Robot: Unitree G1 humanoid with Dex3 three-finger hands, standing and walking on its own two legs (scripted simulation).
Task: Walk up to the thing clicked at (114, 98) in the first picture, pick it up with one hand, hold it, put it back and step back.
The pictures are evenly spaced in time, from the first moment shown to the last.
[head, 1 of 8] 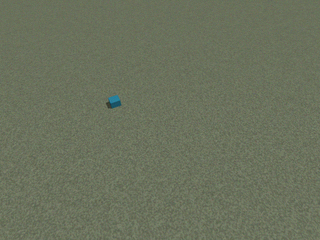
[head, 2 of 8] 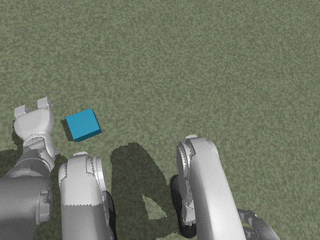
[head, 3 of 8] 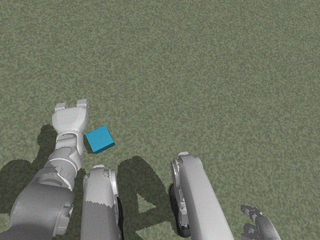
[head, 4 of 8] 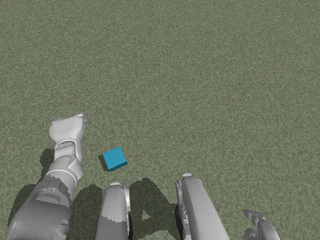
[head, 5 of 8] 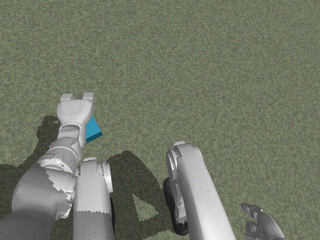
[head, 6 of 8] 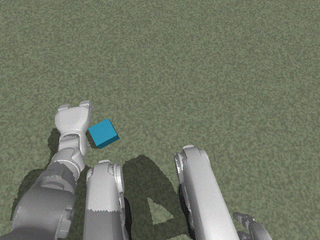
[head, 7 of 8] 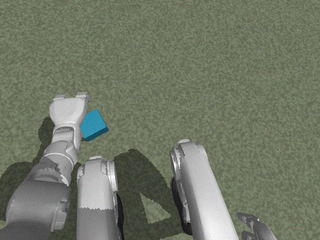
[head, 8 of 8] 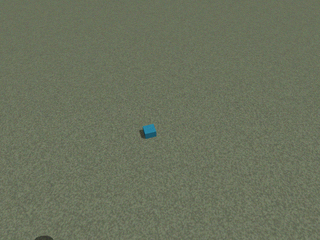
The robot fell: no
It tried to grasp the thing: yes
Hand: left
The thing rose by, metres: 0.00
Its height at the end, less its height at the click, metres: +0.00
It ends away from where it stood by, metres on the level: 0.01
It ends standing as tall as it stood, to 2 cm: yes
